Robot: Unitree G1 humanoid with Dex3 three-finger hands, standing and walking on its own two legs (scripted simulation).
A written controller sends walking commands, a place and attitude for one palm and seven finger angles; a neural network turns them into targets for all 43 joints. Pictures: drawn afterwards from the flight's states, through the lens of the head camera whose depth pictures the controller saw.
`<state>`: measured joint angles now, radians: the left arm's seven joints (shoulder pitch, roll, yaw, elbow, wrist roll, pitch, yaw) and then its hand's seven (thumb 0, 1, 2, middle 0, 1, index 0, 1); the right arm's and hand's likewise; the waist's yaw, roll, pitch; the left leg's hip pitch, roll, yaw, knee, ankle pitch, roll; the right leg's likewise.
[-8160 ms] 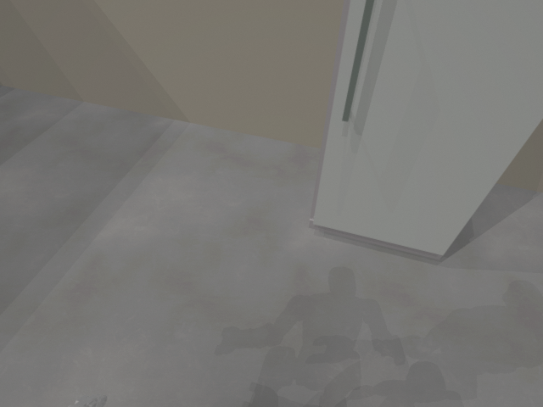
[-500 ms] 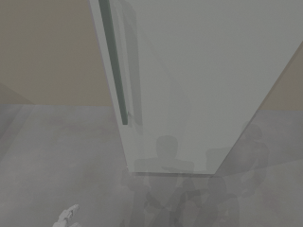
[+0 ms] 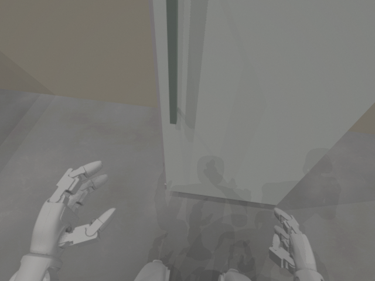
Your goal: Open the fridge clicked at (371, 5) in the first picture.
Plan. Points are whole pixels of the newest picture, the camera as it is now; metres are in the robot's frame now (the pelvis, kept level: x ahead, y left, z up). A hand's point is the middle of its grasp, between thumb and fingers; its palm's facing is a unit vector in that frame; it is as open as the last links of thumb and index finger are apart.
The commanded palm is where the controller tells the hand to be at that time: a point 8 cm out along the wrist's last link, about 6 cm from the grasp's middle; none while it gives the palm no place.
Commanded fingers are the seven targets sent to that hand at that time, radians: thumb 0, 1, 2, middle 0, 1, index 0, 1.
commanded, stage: raise the hand to about handle height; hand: left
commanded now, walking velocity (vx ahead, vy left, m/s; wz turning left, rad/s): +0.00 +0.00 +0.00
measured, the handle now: (174, 41) +0.54 +0.10 +0.21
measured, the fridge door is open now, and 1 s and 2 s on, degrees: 0 0 0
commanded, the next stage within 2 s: move the hooked fingers beside the handle in 1.50 s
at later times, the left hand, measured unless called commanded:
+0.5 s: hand (70, 175) +0.26 +0.24 +0.12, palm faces +0.02 -1.00 -0.07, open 12.6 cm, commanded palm +0.23 +0.29 +0.14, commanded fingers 0.00 -0.41 0.34 -0.29 -1.14 -0.29 -1.14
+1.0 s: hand (40, 124) +0.30 +0.27 +0.20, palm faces +0.06 -1.00 -0.05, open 13.9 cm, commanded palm +0.27 +0.32 +0.20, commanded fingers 0.00 -0.50 0.30 -0.30 -1.20 -0.30 -1.20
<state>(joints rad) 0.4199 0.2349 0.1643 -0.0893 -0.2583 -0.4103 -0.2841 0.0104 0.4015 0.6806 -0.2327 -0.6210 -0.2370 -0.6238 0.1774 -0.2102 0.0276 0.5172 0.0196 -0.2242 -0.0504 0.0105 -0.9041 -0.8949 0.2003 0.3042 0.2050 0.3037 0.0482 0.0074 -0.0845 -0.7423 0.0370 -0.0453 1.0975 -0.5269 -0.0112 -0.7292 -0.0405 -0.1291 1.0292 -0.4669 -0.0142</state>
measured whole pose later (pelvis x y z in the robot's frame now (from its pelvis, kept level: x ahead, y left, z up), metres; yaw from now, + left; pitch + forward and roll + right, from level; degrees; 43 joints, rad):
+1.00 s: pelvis +0.02 +0.00 +0.06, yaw -1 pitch +0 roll -1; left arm -0.04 0.43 0.44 0.21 -0.35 -0.02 -0.45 -0.01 -0.49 0.30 -0.30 -1.20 -0.30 -1.20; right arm 0.25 -0.26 0.08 0.61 0.06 -0.24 -0.12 0.01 -0.90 -0.89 0.20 0.30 0.21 0.30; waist 0.04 0.04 -0.03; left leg -0.29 0.03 0.01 0.63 -0.35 0.00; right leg -0.30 -0.03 -0.09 0.60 -0.30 0.00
